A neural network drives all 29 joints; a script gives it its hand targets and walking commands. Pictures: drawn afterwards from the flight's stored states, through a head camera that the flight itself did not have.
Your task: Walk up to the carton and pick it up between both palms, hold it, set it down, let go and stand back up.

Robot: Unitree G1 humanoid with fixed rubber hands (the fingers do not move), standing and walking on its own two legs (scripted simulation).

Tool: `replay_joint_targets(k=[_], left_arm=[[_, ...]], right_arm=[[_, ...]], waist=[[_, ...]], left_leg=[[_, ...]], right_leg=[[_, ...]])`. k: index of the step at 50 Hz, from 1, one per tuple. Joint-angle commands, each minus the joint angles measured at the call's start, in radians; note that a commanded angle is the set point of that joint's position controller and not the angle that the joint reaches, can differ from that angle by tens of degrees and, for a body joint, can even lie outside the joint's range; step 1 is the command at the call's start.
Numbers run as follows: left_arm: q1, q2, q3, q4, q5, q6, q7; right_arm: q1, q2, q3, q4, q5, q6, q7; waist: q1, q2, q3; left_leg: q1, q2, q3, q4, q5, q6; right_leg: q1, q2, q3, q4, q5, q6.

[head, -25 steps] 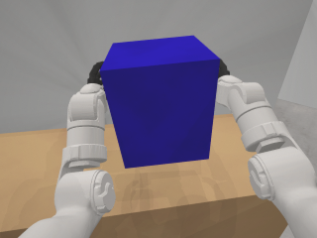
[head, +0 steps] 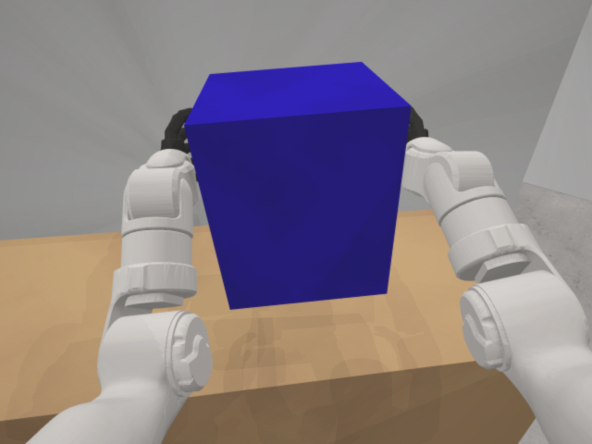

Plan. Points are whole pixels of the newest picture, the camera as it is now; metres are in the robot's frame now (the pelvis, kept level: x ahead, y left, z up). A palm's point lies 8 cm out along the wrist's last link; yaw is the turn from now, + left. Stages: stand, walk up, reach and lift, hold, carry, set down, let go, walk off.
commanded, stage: hold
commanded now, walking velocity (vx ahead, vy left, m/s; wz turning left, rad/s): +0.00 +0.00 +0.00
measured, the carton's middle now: (297, 182) +0.38 +0.00 +0.26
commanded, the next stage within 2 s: set down in 1.78 s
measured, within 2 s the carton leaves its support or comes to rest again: neither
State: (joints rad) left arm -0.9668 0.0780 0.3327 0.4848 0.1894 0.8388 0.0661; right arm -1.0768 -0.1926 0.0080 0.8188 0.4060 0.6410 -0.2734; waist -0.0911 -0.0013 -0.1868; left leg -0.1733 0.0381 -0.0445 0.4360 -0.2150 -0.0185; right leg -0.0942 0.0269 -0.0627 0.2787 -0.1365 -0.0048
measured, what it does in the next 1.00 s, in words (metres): stands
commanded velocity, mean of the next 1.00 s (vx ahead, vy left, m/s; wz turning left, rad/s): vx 0.00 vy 0.00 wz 0.00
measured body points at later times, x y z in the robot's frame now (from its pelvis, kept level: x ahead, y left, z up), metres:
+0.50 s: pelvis +0.01 +0.00 +0.00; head -0.09 +0.02 +0.44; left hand +0.40 +0.15 +0.29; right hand +0.39 -0.16 +0.30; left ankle +0.02 +0.12 -0.75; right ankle +0.01 -0.12 -0.75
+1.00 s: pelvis +0.00 +0.00 +0.00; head -0.09 +0.03 +0.44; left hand +0.39 +0.15 +0.29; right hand +0.38 -0.15 +0.30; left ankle +0.02 +0.12 -0.75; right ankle +0.01 -0.12 -0.75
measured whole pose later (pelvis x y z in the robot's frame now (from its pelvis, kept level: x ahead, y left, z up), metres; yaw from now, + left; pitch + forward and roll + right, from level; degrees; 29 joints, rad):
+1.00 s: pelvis +0.00 +0.00 +0.00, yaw -1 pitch -3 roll -2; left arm -0.95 0.07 0.33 0.46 0.20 0.85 0.06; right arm -1.07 -0.20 0.03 0.81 0.41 0.65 -0.27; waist -0.08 0.00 -0.18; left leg -0.16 0.04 -0.03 0.43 -0.22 -0.02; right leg -0.08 0.03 -0.05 0.28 -0.14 0.00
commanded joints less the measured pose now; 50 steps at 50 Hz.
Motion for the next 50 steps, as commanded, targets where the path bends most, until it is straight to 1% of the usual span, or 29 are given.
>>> replay_joint_targets(k=[1, 3, 4, 5, 6, 8, 9, 12, 16, 17, 19, 20, 23, 24, 25, 26, 27, 29, 30, 31, 34, 36, 38, 39, 41, 44, 46, 49, 50], left_arm=[[-0.838, -0.653, -0.348, -0.06, -0.187, -0.088, -0.149], [-0.896, -0.677, -0.38, -0.117, -0.217, -0.101, -0.136], [-0.867, -0.667, -0.347, -0.062, -0.207, -0.095, -0.135], [-0.869, -0.664, -0.361, -0.108, -0.214, -0.099, -0.13], [-0.878, -0.657, -0.351, -0.101, -0.209, -0.094, -0.13], [-0.861, -0.632, -0.325, -0.076, -0.186, -0.082, -0.13], [-0.871, -0.659, -0.378, -0.181, -0.211, -0.087, -0.126], [-0.845, -0.621, -0.334, -0.096, -0.188, -0.076, -0.135], [-0.8, -0.643, -0.385, -0.157, -0.2, -0.072, -0.145], [-0.791, -0.638, -0.358, -0.117, -0.192, -0.068, -0.15], [-0.799, -0.632, -0.378, -0.152, -0.197, -0.073, -0.153], [-0.773, -0.626, -0.366, -0.138, -0.191, -0.069, -0.157], [-0.761, -0.638, -0.379, -0.171, -0.183, -0.058, -0.161], [-0.76, -0.638, -0.4, -0.188, -0.184, -0.053, -0.16], [-0.745, -0.616, -0.342, -0.11, -0.161, -0.042, -0.165], [-0.763, -0.632, -0.383, -0.152, -0.185, -0.046, -0.166], [-0.77, -0.62, -0.364, -0.122, -0.174, -0.049, -0.169], [-0.799, -0.6, -0.339, -0.103, -0.169, -0.056, -0.175], [-0.82, -0.629, -0.372, -0.171, -0.187, -0.064, -0.169], [-0.814, -0.664, -0.408, -0.208, -0.207, -0.066, -0.16], [-0.81, -0.701, -0.444, -0.254, -0.231, -0.066, -0.15], [-0.819, -0.68, -0.454, -0.281, -0.235, -0.064, -0.144], [-0.817, -0.656, -0.407, -0.188, -0.193, -0.051, -0.144], [-0.809, -0.671, -0.447, -0.24, -0.206, -0.051, -0.14], [-0.785, -0.655, -0.408, -0.171, -0.186, -0.046, -0.144], [-0.801, -0.647, -0.402, -0.165, -0.194, -0.055, -0.144], [-0.825, -0.64, -0.395, -0.112, -0.185, -0.056, -0.147], [-0.866, -0.684, -0.43, -0.163, -0.211, -0.07, -0.144], [-0.853, -0.678, -0.403, -0.111, -0.188, -0.064, -0.145]], right_arm=[[-0.989, 0.745, 0.2, -0.372, 0.149, -0.073, 0.128], [-1.015, 0.776, 0.219, -0.409, 0.179, -0.082, 0.124], [-1.024, 0.769, 0.215, -0.392, 0.185, -0.074, 0.122], [-1.021, 0.785, 0.245, -0.411, 0.2, -0.074, 0.121], [-0.991, 0.772, 0.22, -0.372, 0.195, -0.069, 0.12], [-0.959, 0.748, 0.196, -0.328, 0.177, -0.062, 0.123], [-0.961, 0.766, 0.231, -0.392, 0.199, -0.075, 0.124], [-0.921, 0.737, 0.184, -0.336, 0.169, -0.058, 0.118], [-0.921, 0.745, 0.233, -0.419, 0.191, -0.065, 0.11], [-0.919, 0.722, 0.217, -0.409, 0.185, -0.058, 0.104], [-0.925, 0.73, 0.216, -0.448, 0.185, -0.06, 0.098], [-0.918, 0.734, 0.238, -0.47, 0.188, -0.059, 0.091], [-0.894, 0.721, 0.243, -0.466, 0.194, -0.054, 0.09], [-0.88, 0.714, 0.24, -0.436, 0.194, -0.049, 0.092], [-0.871, 0.695, 0.196, -0.389, 0.173, -0.038, 0.093], [-0.931, 0.71, 0.233, -0.461, 0.188, -0.049, 0.098], [-0.906, 0.72, 0.213, -0.414, 0.17, -0.045, 0.096], [-0.92, 0.737, 0.206, -0.396, 0.164, -0.046, 0.097], [-0.946, 0.751, 0.238, -0.446, 0.189, -0.056, 0.099], [-0.957, 0.753, 0.256, -0.498, 0.21, -0.063, 0.101], [-0.975, 0.762, 0.269, -0.571, 0.225, -0.07, 0.094], [-0.918, 0.752, 0.255, -0.522, 0.216, -0.052, 0.093], [-0.912, 0.729, 0.213, -0.458, 0.181, -0.041, 0.103], [-0.893, 0.735, 0.238, -0.457, 0.187, -0.043, 0.109], [-0.873, 0.715, 0.21, -0.397, 0.157, -0.033, 0.116], [-0.913, 0.732, 0.224, -0.404, 0.171, -0.047, 0.118], [-0.939, 0.731, 0.207, -0.365, 0.163, -0.043, 0.118], [-0.964, 0.753, 0.206, -0.392, 0.173, -0.059, 0.123], [-0.944, 0.726, 0.193, -0.353, 0.162, -0.056, 0.122]], waist=[[0.014, 0.027, -0.327], [0.009, 0.048, -0.402], [0.023, 0.038, -0.355], [0.022, 0.029, -0.415], [0.016, 0.049, -0.366], [0.02, 0.028, -0.317], [0.016, 0.05, -0.403], [0.007, 0.045, -0.324], [-0.002, 0.054, -0.395], [0.001, 0.059, -0.337], [-0.016, 0.048, -0.355], [-0.006, 0.016, -0.352], [-0.005, 0.05, -0.33], [-0.022, 0.061, -0.321], [-0.008, 0.042, -0.231], [0.0, 0.038, -0.31], [-0.008, 0.033, -0.269], [0.012, 0.008, -0.241], [0.024, 0.039, -0.323], [0.009, 0.067, -0.37], [-0.008, 0.077, -0.422], [-0.027, 0.075, -0.421], [-0.018, 0.079, -0.333], [-0.011, 0.102, -0.354], [-0.005, 0.059, -0.293], [0.011, 0.061, -0.328], [0.0, 0.068, -0.283], [-0.012, 0.105, -0.336], [-0.022, 0.102, -0.281]], left_leg=[[0.013, -0.083, 0.005, -0.084, 0.174, -0.02], [0.059, -0.087, 0.002, -0.06, 0.234, -0.028], [0.048, -0.092, 0.007, -0.057, 0.233, -0.029], [0.077, -0.09, 0.004, -0.045, 0.268, -0.03], [0.07, -0.091, 0.006, -0.05, 0.248, -0.032], [0.086, -0.086, 0.013, -0.066, 0.217, -0.028], [0.109, -0.083, 0.006, -0.054, 0.27, -0.034], [0.092, -0.088, 0.01, -0.067, 0.207, -0.032], [0.113, -0.091, 0.0, -0.04, 0.307, -0.043], [0.096, -0.096, 0.008, -0.049, 0.267, -0.043], [0.099, -0.093, 0.008, -0.041, 0.299, -0.044], [0.108, -0.099, 0.011, -0.035, 0.312, -0.04], [0.115, -0.094, 0.009, -0.034, 0.344, -0.048], [0.126, -0.091, -0.003, -0.038, 0.35, -0.055], [0.108, -0.092, 0.007, -0.048, 0.299, -0.054], [0.102, -0.084, 0.002, -0.046, 0.302, -0.048], [0.082, -0.096, 0.01, -0.054, 0.264, -0.039], [0.053, -0.097, 0.009, -0.075, 0.228, -0.026], [0.071, -0.092, 0.006, -0.059, 0.275, -0.031], [0.104, -0.087, -0.001, -0.034, 0.365, -0.046], [0.161, -0.091, 0.0, -0.003, 0.407, -0.064], [0.178, -0.09, -0.015, -0.005, 0.393, -0.069], [0.124, -0.087, -0.001, -0.042, 0.276, -0.057], [0.111, -0.077, -0.01, -0.049, 0.3, -0.056], [0.077, -0.078, -0.002, -0.084, 0.202, -0.04], [0.066, -0.077, 0.009, -0.071, 0.216, -0.037], [0.043, -0.082, 0.007, -0.076, 0.193, -0.04], [0.088, -0.079, -0.001, -0.055, 0.252, -0.052], [0.086, -0.074, 0.003, -0.065, 0.223, -0.052]], right_leg=[[0.124, 0.067, 0.056, -0.015, 0.112, 0.035], [0.137, 0.068, 0.063, 0.001, 0.18, 0.033], [0.14, 0.066, 0.066, -0.007, 0.177, 0.039], [0.15, 0.072, 0.059, 0.004, 0.209, 0.046], [0.125, 0.071, 0.057, -0.004, 0.185, 0.04], [0.09, 0.07, 0.057, -0.019, 0.138, 0.042], [0.124, 0.077, 0.058, -0.004, 0.181, 0.04], [0.103, 0.065, 0.054, -0.023, 0.146, 0.043], [0.165, 0.071, 0.066, -0.01, 0.252, 0.037], [0.158, 0.066, 0.076, -0.017, 0.233, 0.04], [0.175, 0.067, 0.069, -0.006, 0.284, 0.046], [0.192, 0.069, 0.067, -0.005, 0.31, 0.054], [0.17, 0.072, 0.061, -0.003, 0.311, 0.049], [0.168, 0.076, 0.06, -0.004, 0.299, 0.036], [0.136, 0.076, 0.055, -0.018, 0.244, 0.038], [0.159, 0.079, 0.053, -0.012, 0.233, 0.04], [0.142, 0.064, 0.066, -0.019, 0.219, 0.045], [0.143, 0.056, 0.063, -0.02, 0.208, 0.051], [0.151, 0.066, 0.066, -0.001, 0.231, 0.046], [0.162, 0.075, 0.067, 0.01, 0.305, 0.033], [0.156, 0.079, 0.055, 0.011, 0.329, 0.036], [0.14, 0.083, 0.051, 0.003, 0.307, 0.036], [0.12, 0.08, 0.052, -0.016, 0.194, 0.028], [0.133, 0.084, 0.061, -0.01, 0.209, 0.023], [0.133, 0.073, 0.059, -0.018, 0.136, 0.029], [0.151, 0.072, 0.059, -0.008, 0.16, 0.026], [0.127, 0.068, 0.064, -0.012, 0.15, 0.029], [0.115, 0.077, 0.055, -0.007, 0.173, 0.024], [0.103, 0.074, 0.054, -0.012, 0.141, 0.023]])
